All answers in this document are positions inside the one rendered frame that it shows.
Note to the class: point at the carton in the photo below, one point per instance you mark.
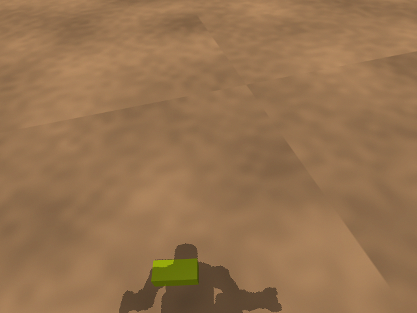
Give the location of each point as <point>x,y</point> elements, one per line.
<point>175,272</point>

